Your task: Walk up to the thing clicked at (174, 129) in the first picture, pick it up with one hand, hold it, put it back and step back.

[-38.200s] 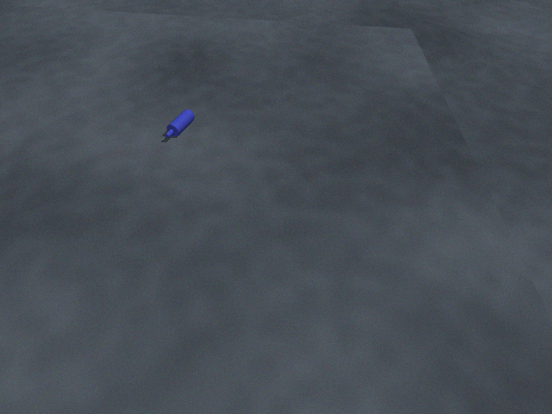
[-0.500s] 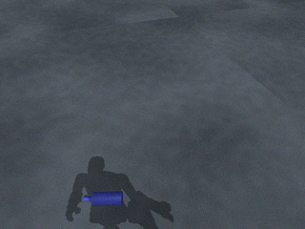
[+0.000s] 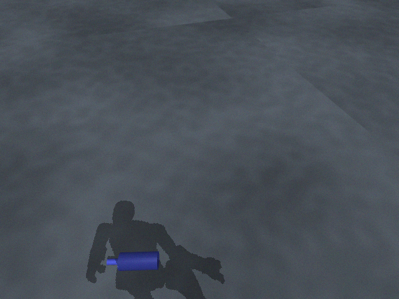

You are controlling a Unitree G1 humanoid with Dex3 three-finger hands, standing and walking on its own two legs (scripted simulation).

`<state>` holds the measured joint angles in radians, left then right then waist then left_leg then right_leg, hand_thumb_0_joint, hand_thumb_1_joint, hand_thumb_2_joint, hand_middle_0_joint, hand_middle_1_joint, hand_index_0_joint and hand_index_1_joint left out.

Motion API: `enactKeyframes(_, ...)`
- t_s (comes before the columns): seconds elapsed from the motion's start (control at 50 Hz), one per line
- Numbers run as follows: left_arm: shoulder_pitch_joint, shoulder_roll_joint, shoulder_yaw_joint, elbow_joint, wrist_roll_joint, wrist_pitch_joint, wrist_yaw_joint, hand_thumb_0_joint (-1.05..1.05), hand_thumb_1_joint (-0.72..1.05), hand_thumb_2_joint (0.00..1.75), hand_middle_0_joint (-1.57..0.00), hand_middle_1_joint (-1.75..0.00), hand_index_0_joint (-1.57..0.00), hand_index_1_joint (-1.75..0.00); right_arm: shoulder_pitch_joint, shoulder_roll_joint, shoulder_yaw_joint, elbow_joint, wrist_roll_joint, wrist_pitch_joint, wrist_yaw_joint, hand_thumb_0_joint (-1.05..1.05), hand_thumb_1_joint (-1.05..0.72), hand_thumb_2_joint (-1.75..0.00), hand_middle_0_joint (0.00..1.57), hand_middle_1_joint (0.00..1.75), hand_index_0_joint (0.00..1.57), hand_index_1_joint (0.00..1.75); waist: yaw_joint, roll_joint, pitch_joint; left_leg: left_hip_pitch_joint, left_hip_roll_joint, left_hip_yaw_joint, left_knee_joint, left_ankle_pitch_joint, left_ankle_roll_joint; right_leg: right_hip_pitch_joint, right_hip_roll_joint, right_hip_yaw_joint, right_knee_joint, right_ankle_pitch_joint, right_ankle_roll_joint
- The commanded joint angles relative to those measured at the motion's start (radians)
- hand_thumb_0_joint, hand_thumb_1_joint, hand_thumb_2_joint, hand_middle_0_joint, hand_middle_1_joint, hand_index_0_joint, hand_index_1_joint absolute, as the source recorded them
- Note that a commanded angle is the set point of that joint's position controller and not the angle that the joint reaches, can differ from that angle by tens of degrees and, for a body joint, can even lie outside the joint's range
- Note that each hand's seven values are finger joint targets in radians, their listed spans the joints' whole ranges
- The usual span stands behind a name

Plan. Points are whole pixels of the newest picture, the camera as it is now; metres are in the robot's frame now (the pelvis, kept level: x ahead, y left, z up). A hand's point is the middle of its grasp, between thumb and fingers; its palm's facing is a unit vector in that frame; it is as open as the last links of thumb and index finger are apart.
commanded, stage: stand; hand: left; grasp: from above
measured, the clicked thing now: (132, 261) +0.45 +0.30 -0.74
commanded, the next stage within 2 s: step back in 0.84 s
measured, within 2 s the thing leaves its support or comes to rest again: neither
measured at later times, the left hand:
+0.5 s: hand out of the picture +0.09 +0.24 -0.16, palm faces +0.00 -0.94 -0.34, open 7.4 cm
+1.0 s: hand out of the picture +0.06 +0.26 -0.16, palm faces -0.01 -0.93 -0.37, open 7.4 cm
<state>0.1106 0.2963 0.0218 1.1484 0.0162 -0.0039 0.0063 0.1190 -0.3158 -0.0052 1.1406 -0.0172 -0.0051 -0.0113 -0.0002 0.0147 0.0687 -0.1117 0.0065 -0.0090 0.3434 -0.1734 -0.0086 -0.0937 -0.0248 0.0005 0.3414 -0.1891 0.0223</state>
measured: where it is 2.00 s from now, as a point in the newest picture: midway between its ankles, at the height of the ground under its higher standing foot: outside the picture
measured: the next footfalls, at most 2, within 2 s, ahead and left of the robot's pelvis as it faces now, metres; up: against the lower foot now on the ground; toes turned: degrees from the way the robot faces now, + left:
left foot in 1.68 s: -0.16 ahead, +0.12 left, +0.00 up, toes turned +2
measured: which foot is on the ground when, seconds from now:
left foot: down 0.00-1.00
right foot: down 0.00-1.00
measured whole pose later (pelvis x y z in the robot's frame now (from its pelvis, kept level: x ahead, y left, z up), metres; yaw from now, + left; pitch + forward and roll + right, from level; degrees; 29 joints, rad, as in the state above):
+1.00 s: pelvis -0.02 +0.00 -0.01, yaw +0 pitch -2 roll +0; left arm 0.09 0.37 0.05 1.06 -0.01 0.01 0.00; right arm 0.07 -0.37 -0.03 1.06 0.01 0.03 0.01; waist -0.01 0.00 0.15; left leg -0.23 0.01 -0.01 0.47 -0.20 -0.01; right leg -0.22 -0.02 0.01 0.48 -0.22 0.01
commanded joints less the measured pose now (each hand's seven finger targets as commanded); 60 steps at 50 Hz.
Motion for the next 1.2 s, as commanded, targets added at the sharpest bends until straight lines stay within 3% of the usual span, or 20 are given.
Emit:
enactKeyframes(0.0, -0.024, 0.201, 0.04, -0.049, -0.001, -0.015, 0.016, 0.0, 0.9, 0.9, -0.2, -0.3, -0.2, -0.3, -0.041, -0.196, -0.04, -0.052, 0.0, -0.024, -0.012, 0.0, -0.9, -0.9, 0.2, 0.3, 0.2, 0.3, 0.008, -0.01, -0.066, 0.011, 0.112, -0.093, -0.067, 0.1, 0.029, -0.004, -0.093, 0.068, -0.06, 0.09, -0.03)
enactKeyframes(0.08, -0.034, 0.208, 0.039, -0.052, -0.002, -0.015, 0.014, 0.0, 0.9, 0.9, -0.2, -0.3, -0.2, -0.3, -0.04, -0.195, -0.039, -0.051, 0.0, -0.024, -0.011, 0.0, -0.9, -0.9, 0.2, 0.3, 0.2, 0.3, 0.005, -0.018, -0.063, 0.01, 0.109, -0.09, -0.072, 0.106, 0.023, -0.009, -0.091, 0.067, -0.061, 0.083, -0.03)
enactKeyframes(0.12, -0.041, 0.217, 0.043, -0.06, -0.002, -0.017, 0.014, 0.0, 0.9, 0.9, -0.2, -0.3, -0.2, -0.3, -0.041, -0.212, -0.043, -0.054, 0.0, -0.028, -0.011, 0.0, -0.9, -0.9, 0.2, 0.3, 0.2, 0.3, 0.001, -0.005, -0.093, 0.022, 0.115, -0.083, -0.056, 0.15, 0.028, 0.015, -0.102, 0.076, -0.054, 0.148, -0.033)
enactKeyframes(0.16, -0.04, 0.217, 0.041, -0.058, -0.003, -0.018, 0.014, 0.0, 0.9, 0.9, -0.2, -0.3, -0.2, -0.3, -0.047, -0.207, -0.041, -0.052, 0.0, -0.027, -0.01, 0.0, -0.9, -0.9, 0.2, 0.3, 0.2, 0.3, 0.003, -0.014, -0.084, 0.028, 0.114, -0.087, -0.057, 0.153, 0.026, 0.002, -0.098, 0.07, -0.058, 0.125, -0.029)
enactKeyframes(0.26, -0.041, 0.218, 0.04, -0.064, -0.004, -0.021, 0.015, 0.0, 0.9, 0.9, -0.2, -0.3, -0.2, -0.3, -0.044, -0.213, -0.04, -0.053, 0.0, -0.027, -0.01, 0.0, -0.9, -0.9, 0.2, 0.3, 0.2, 0.3, 0.001, -0.015, -0.117, 0.047, 0.12, -0.079, -0.04, 0.212, 0.031, 0.027, -0.105, 0.069, -0.045, 0.209, -0.029)
enactKeyframes(0.34, -0.043, 0.225, 0.039, -0.064, -0.005, -0.021, 0.015, 0.0, 0.9, 0.9, -0.2, -0.3, -0.2, -0.3, -0.049, -0.215, -0.04, -0.053, 0.001, -0.025, -0.009, 0.0, -0.9, -0.9, 0.2, 0.3, 0.2, 0.3, 0.002, -0.021, -0.103, 0.051, 0.118, -0.079, -0.043, 0.224, 0.027, 0.017, -0.104, 0.065, -0.051, 0.202, -0.027)
enactKeyframes(0.42, -0.045, 0.231, 0.04, -0.066, -0.003, -0.019, 0.015, 0.0, 0.9, 0.9, -0.2, -0.3, -0.2, -0.3, -0.046, -0.221, -0.041, -0.053, 0.0, -0.022, -0.009, 0.0, -0.9, -0.9, 0.2, 0.3, 0.2, 0.3, 0.002, -0.017, -0.081, 0.018, 0.117, -0.08, -0.057, 0.16, 0.028, 0.017, -0.104, 0.07, -0.061, 0.157, -0.028)
enactKeyframes(0.5, -0.047, 0.234, 0.038, -0.071, -0.003, -0.023, 0.014, 0.0, 0.9, 0.9, -0.2, -0.3, -0.2, -0.3, -0.051, -0.221, -0.041, -0.057, 0.001, -0.024, -0.006, 0.0, -0.9, -0.9, 0.2, 0.3, 0.2, 0.3, -0.001, -0.017, -0.089, 0.026, 0.12, -0.083, -0.051, 0.173, 0.028, 0.018, -0.106, 0.07, -0.064, 0.165, -0.027)
enactKeyframes(0.68, -0.039, 0.238, 0.037, -0.073, -0.002, -0.02, 0.008, 0.0, 0.9, 0.9, -0.2, -0.3, -0.2, -0.3, -0.053, -0.228, -0.045, -0.054, 0.0, -0.022, -0.002, 0.0, -0.9, -0.9, 0.2, 0.3, 0.2, 0.3, 0.002, -0.014, -0.047, -0.003, 0.114, -0.088, -0.086, 0.031, 0.026, -0.019, -0.098, 0.075, -0.084, 0.038, -0.036)
enactKeyframes(0.8, -0.034, 0.24, 0.034, -0.075, -0.002, -0.024, 0.006, 0.0, 0.9, 0.9, -0.2, -0.3, -0.2, -0.3, -0.055, -0.224, -0.045, -0.055, 0.002, -0.025, 0.001, 0.0, -0.9, -0.9, 0.2, 0.3, 0.2, 0.3, 0.003, -0.014, -0.06, 0.005, 0.117, -0.096, -0.091, 0.043, 0.025, -0.019, -0.097, 0.073, -0.079, 0.037, -0.037)
enactKeyframes(0.82, -0.042, 0.327, 0.074, -0.098, -0.019, -0.015, 0.01, 0.0, 0.9, 0.9, -0.2, -0.3, -0.2, -0.3, -0.081, -0.295, -0.068, -0.083, 0.008, -0.006, 0.007, 0.0, -0.9, -0.9, 0.2, 0.3, 0.2, 0.3, -0.002, -0.033, 0.02, -0.05, 0.105, -0.103, 0.025, 0.236, 0.055, -0.094, -0.09, 0.089, 0.006, 0.25, -0.044)
enactKeyframes(0.9, -0.029, 0.304, 0.077, -0.152, -0.024, -0.006, 0.017, 0.0, 0.9, 0.9, -0.2, -0.3, -0.2, -0.3, -0.038, -0.27, -0.071, -0.123, 0.025, 0.011, 0.01, 0.0, -0.9, -0.9, 0.2, 0.3, 0.2, 0.3, -0.016, -0.028, -0.106, -0.042, 0.102, -0.075, 0.113, 0.329, 0.081, -0.054, -0.085, 0.083, 0.103, 0.317, -0.075)
enactKeyframes(0.96, -0.04, 0.289, 0.075, -0.186, -0.019, 0.009, 0.015, 0.0, 0.9, 0.9, -0.2, -0.3, -0.2, -0.3, -0.041, -0.284, -0.087, -0.149, 0.024, 0.024, 0.012, 0.0, -0.9, -0.9, 0.2, 0.3, 0.2, 0.3, -0.02, 0.011, -0.146, -0.061, 0.121, -0.102, 0.12, 0.24, 0.108, -0.087, -0.069, 0.076, 0.163, 0.192, -0.093)
enactKeyframes(1.04, -0.004, 0.273, 0.067, -0.209, -0.01, 0.026, 0.01, 0.0, 0.9, 0.9, -0.2, -0.3, -0.2, -0.3, -0.064, -0.318, -0.103, -0.197, 0.016, 0.033, 0.015, 0.0, -0.9, -0.9, 0.2, 0.3, 0.2, 0.3, -0.008, 0.093, -0.162, -0.092, 0.192, -0.176, 0.082, 0.22, 0.182, -0.133, 0.003, 0.026, 0.314, 0.023, -0.075)
enactKeyframes(1.08, 0.042, 0.272, 0.077, -0.206, -0.005, 0.034, 0.006, 0.0, 0.9, 0.9, -0.2, -0.3, -0.2, -0.3, -0.086, -0.334, -0.112, -0.232, 0.011, 0.035, 0.013, 0.0, -0.9, -0.9, 0.2, 0.3, 0.2, 0.3, 0.006, 0.154, -0.166, -0.153, 0.255, -0.23, 0.074, 0.236, 0.242, -0.117, 0.048, -0.003, 0.465, -0.156, -0.064)
enactKeyframes(1.1, 0.066, 0.267, 0.081, -0.202, -0.003, 0.038, 0.005, 0.0, 0.9, 0.9, -0.2, -0.3, -0.2, -0.3, -0.098, -0.338, -0.113, -0.247, 0.007, 0.036, 0.012, 0.0, -0.9, -0.9, 0.2, 0.3, 0.2, 0.3, 0.017, 0.176, -0.162, -0.189, 0.28, -0.245, 0.072, 0.234, 0.262, -0.117, 0.058, -0.001, 0.511, -0.257, -0.065)
enactKeyframes(1.12, 0.094, 0.268, 0.086, -0.198, -0.002, 0.041, 0.001, 0.0, 0.9, 0.9, -0.2, -0.3, -0.2, -0.3, -0.115, -0.34, -0.116, -0.266, 0.004, 0.04, 0.013, 0.0, -0.9, -0.9, 0.2, 0.3, 0.2, 0.3, 0.028, 0.189, -0.146, -0.258, 0.295, -0.254, 0.069, 0.193, 0.27, -0.092, 0.057, 0.002, 0.539, -0.288, -0.07)
enactKeyframes(1.14, 0.127, 0.268, 0.089, -0.195, -0.002, 0.041, -0.002, 0.0, 0.9, 0.9, -0.2, -0.3, -0.2, -0.3, -0.145, -0.333, -0.113, -0.283, 0.004, 0.044, 0.013, 0.0, -0.9, -0.9, 0.2, 0.3, 0.2, 0.3, 0.052, 0.179, -0.134, -0.286, 0.278, -0.229, 0.105, 0.161, 0.251, -0.077, 0.047, 0.014, 0.491, -0.263, -0.079)
enactKeyframes(1.16, 0.156, 0.27, 0.093, -0.189, -0.001, 0.037, -0.002, 0.0, 0.9, 0.9, -0.2, -0.3, -0.2, -0.3, -0.177, -0.316, -0.11, -0.297, 0.008, 0.049, 0.013, 0.0, -0.9, -0.9, 0.2, 0.3, 0.2, 0.3, 0.077, 0.153, -0.124, -0.302, 0.228, -0.191, 0.195, 0.121, 0.207, -0.068, 0.024, 0.037, 0.397, -0.182, -0.098)
enactKeyframes(1.18, 0.153, 0.304, 0.101, -0.198, 0.005, 0.028, 0.001, 0.0, 0.9, 0.9, -0.2, -0.3, -0.2, -0.3, -0.174, -0.276, -0.101, -0.303, 0.015, 0.055, 0.012, 0.0, -0.9, -0.9, 0.2, 0.3, 0.2, 0.3, 0.085, -0.02, -0.085, -0.303, 0.075, -0.107, 0.417, 0.013, 0.121, -0.139, -0.096, 0.212, 0.158, -0.024, -0.127)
